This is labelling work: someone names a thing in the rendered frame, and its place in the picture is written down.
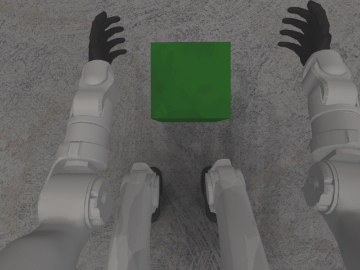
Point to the right robot thigh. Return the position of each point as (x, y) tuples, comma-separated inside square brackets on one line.
[(241, 247)]

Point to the robot right forearm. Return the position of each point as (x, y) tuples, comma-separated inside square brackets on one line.
[(333, 106)]

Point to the robot left forearm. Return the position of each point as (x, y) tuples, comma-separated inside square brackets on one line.
[(89, 126)]

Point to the robot left upper arm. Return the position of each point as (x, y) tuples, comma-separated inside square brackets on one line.
[(71, 206)]

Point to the robot left foot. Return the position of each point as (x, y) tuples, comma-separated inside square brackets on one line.
[(155, 215)]

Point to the robot left hand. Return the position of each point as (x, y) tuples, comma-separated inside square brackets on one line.
[(99, 48)]

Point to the robot right hand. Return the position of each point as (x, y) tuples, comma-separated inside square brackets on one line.
[(316, 35)]

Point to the carton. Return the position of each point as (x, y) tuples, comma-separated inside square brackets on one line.
[(190, 81)]

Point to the robot right upper arm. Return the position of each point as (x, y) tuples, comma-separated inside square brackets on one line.
[(333, 189)]

